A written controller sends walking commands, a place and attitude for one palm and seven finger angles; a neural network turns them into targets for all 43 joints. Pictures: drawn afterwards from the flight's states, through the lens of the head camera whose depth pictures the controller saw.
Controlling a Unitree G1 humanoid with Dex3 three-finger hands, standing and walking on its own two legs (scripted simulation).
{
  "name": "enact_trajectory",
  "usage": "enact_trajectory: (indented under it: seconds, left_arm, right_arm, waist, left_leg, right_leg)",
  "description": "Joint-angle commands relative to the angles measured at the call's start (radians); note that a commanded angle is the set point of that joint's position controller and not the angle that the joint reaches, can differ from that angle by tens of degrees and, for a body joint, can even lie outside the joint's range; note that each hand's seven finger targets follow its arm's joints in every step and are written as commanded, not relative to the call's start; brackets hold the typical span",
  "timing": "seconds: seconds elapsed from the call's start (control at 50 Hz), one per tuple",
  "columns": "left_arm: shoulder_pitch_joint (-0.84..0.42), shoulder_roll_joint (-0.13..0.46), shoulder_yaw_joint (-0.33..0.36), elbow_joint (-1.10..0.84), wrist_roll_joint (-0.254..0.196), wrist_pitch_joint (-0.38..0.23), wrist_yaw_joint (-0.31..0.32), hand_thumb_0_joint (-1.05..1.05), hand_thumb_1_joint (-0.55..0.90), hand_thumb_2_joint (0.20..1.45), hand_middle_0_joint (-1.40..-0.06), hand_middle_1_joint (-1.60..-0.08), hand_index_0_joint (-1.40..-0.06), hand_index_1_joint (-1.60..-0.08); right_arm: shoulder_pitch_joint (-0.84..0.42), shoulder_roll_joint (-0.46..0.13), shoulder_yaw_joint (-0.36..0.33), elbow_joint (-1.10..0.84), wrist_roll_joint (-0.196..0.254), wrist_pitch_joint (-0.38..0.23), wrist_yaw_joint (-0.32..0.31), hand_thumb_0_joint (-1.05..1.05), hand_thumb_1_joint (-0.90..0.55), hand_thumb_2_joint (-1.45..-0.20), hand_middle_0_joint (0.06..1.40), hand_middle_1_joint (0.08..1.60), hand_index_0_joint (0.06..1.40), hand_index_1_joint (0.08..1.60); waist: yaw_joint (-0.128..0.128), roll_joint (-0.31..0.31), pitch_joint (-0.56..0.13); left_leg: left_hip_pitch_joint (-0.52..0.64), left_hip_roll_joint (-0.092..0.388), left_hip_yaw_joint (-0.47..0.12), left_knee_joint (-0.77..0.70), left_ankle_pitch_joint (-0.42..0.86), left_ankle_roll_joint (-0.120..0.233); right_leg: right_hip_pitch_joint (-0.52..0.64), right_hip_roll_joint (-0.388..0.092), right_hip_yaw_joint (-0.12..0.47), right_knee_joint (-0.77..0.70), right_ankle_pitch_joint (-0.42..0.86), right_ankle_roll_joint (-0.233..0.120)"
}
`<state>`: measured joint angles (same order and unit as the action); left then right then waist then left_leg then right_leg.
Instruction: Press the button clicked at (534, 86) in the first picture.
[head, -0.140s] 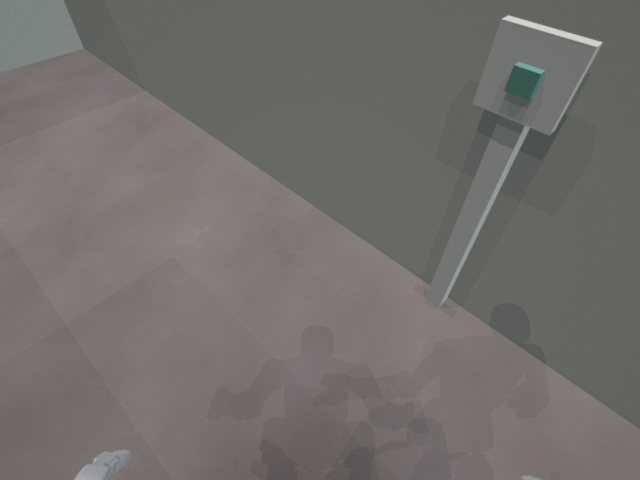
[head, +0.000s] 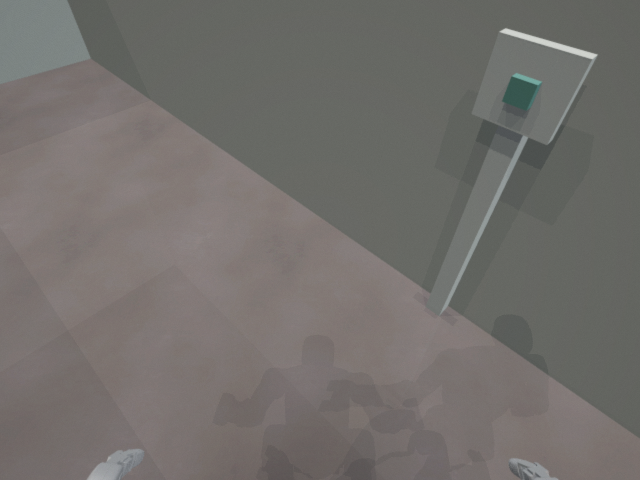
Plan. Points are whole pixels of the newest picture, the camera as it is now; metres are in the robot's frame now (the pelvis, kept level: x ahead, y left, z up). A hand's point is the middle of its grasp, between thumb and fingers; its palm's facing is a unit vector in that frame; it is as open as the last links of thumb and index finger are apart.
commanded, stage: stand and wait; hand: left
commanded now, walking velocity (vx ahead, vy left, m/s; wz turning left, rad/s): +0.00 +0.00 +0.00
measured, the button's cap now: (522, 91) +0.83 -0.37 +0.11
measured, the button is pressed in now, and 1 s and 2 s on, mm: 0 0 0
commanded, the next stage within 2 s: look at it before walking up in 0.70 s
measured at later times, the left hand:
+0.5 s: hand out of the picture +0.05 +0.23 -0.15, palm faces -0.02 -0.94 -0.34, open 7.4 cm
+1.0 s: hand out of the picture +0.04 +0.22 -0.14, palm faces -0.03 -0.94 -0.34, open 7.4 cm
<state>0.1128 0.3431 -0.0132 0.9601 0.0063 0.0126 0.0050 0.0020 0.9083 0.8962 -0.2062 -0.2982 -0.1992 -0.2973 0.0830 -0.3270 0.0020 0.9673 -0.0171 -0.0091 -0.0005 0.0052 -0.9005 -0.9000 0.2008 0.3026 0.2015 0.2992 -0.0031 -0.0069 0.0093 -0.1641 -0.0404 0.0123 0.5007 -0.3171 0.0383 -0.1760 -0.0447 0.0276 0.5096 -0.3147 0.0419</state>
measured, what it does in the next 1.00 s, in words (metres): stands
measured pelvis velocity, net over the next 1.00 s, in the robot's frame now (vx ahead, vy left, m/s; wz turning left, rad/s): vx -0.04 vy -0.02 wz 0.00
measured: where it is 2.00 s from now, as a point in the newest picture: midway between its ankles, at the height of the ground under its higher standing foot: outside the picture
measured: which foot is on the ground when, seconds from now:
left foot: down 0.00-1.00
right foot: down 0.00-1.00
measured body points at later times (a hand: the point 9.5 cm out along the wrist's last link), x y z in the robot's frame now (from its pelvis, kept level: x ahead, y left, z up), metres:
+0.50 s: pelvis -0.02 -0.02 +0.01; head -0.02 -0.01 +0.46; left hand +0.05 +0.28 -0.12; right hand +0.06 -0.31 -0.12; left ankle -0.03 +0.10 -0.74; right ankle -0.03 -0.15 -0.74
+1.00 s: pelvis -0.04 -0.02 +0.01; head -0.03 -0.03 +0.46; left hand +0.04 +0.27 -0.12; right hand +0.04 -0.32 -0.13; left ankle -0.03 +0.10 -0.74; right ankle -0.03 -0.15 -0.74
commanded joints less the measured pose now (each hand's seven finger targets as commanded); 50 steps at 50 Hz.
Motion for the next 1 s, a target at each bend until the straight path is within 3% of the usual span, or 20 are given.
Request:
enact_trajectory:
  seconds: [0.0, 0.1, 0.34, 0.5, 0.98]
  left_arm:
    - [-0.035, 0.202, 0.052, -0.058, 0.005, -0.026, 0.015, 0.000, 0.900, 0.900, -0.200, -0.300, -0.200, -0.300]
    - [-0.031, 0.200, 0.052, -0.041, 0.005, -0.028, 0.013, 0.000, 0.900, 0.900, -0.200, -0.300, -0.200, -0.300]
    - [-0.021, 0.207, 0.050, 0.008, 0.002, -0.035, 0.009, 0.000, 0.900, 0.900, -0.200, -0.300, -0.200, -0.300]
    - [-0.022, 0.208, 0.046, 0.040, 0.002, -0.035, 0.007, 0.000, 0.900, 0.900, -0.200, -0.300, -0.200, -0.300]
    - [-0.028, 0.206, 0.047, 0.063, 0.005, -0.036, 0.005, 0.000, 0.900, 0.900, -0.200, -0.300, -0.200, -0.300]
  right_arm:
    - [-0.046, -0.219, -0.052, -0.051, 0.001, -0.028, -0.019, 0.000, -0.900, -0.900, 0.200, 0.300, 0.200, 0.300]
    - [-0.063, -0.214, -0.052, -0.034, 0.002, -0.027, -0.018, 0.000, -0.900, -0.900, 0.200, 0.300, 0.200, 0.300]
    - [-0.046, -0.219, -0.045, 0.020, 0.008, -0.025, -0.016, 0.000, -0.900, -0.900, 0.200, 0.300, 0.200, 0.300]
    - [-0.035, -0.226, -0.041, 0.056, 0.008, -0.024, -0.014, 0.000, -0.900, -0.900, 0.200, 0.300, 0.200, 0.300]
    - [-0.009, -0.224, -0.039, 0.089, 0.009, -0.027, -0.011, 0.000, -0.900, -0.900, 0.200, 0.300, 0.200, 0.300]
  waist:
    - [0.001, 0.000, -0.087]
    - [0.004, 0.002, -0.062]
    - [0.002, -0.002, -0.072]
    - [0.004, -0.004, -0.026]
    - [0.002, -0.008, -0.018]
  left_leg:
    - [0.029, 0.143, -0.100, -0.088, 0.419, 0.012]
    - [0.027, 0.141, -0.099, -0.108, 0.359, 0.010]
    - [0.035, 0.147, -0.109, -0.137, 0.291, 0.002]
    - [0.016, 0.149, -0.118, -0.172, 0.215, -0.001]
    - [0.010, 0.154, -0.127, -0.204, 0.168, -0.007]
  right_leg:
    - [0.046, -0.066, 0.034, -0.049, 0.349, -0.069]
    - [0.035, -0.070, 0.046, -0.080, 0.317, -0.068]
    - [0.055, -0.078, 0.065, -0.130, 0.286, -0.073]
    - [0.032, -0.078, 0.079, -0.168, 0.201, -0.072]
    - [0.011, -0.073, 0.089, -0.198, 0.127, -0.070]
